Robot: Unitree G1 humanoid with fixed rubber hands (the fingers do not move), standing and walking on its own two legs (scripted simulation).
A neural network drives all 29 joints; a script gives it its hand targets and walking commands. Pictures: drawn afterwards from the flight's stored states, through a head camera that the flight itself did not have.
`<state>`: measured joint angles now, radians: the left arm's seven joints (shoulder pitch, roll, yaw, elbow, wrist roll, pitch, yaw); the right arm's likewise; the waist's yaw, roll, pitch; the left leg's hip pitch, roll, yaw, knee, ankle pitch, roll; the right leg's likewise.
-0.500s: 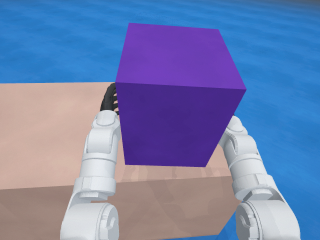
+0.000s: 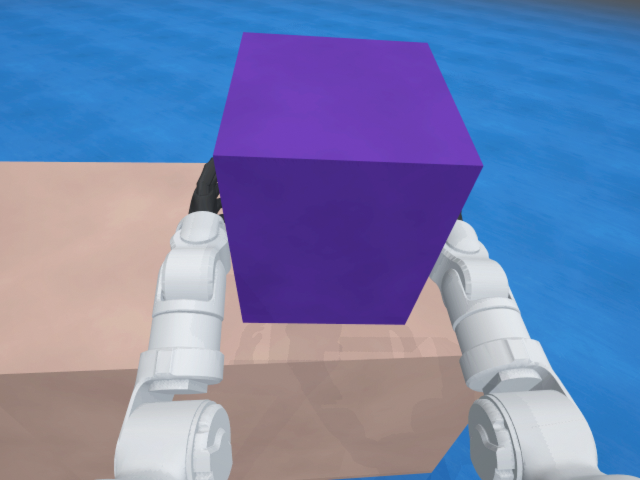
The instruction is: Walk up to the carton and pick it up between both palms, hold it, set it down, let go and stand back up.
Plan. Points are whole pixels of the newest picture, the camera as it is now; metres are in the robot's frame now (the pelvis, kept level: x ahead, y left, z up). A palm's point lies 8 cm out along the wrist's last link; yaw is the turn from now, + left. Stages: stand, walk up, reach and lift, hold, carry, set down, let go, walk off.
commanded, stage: reach and lift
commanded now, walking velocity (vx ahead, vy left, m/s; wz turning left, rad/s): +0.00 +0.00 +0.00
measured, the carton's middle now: (330, 190) +0.38 -0.01 +0.22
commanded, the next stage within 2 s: hold in 0.20 s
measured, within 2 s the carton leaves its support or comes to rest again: neither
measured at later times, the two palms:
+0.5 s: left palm (196, 216) +0.37 +0.14 +0.19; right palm (441, 221) +0.36 -0.15 +0.19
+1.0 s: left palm (187, 212) +0.36 +0.15 +0.21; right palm (441, 217) +0.36 -0.15 +0.20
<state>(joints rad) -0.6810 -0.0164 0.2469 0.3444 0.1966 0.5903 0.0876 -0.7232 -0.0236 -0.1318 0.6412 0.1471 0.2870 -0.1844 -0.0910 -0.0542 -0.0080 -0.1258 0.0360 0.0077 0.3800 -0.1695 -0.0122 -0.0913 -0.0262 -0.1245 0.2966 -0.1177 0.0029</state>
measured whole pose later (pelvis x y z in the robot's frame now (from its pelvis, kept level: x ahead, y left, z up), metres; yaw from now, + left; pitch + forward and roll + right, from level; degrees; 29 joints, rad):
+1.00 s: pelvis -0.01 +0.00 +0.00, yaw +0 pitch -8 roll -1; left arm -0.66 -0.03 0.25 0.14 0.26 0.75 0.04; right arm -0.70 -0.01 -0.11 0.51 0.18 0.38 -0.20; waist -0.08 -0.06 0.02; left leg -0.07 0.04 0.01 0.39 -0.17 -0.01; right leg -0.04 -0.02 -0.12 0.31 -0.12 0.00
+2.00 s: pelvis +0.00 +0.00 +0.00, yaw +0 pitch -9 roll -1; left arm -0.62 -0.03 0.25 0.07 0.26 0.77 0.02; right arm -0.66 -0.01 -0.08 0.43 0.19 0.40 -0.22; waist -0.07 -0.06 0.04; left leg -0.05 0.04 0.01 0.39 -0.19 -0.01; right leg -0.02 -0.02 -0.12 0.30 -0.13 0.00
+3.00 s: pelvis +0.00 -0.01 +0.00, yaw +1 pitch -10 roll -1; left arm -0.63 -0.08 0.31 0.29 0.36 0.50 -0.05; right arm -0.62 0.08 -0.26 0.65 -0.03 0.02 -0.13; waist -0.03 -0.08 0.09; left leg 0.00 0.03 0.00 0.32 -0.15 -0.02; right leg 0.02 -0.03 -0.13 0.28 -0.13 0.00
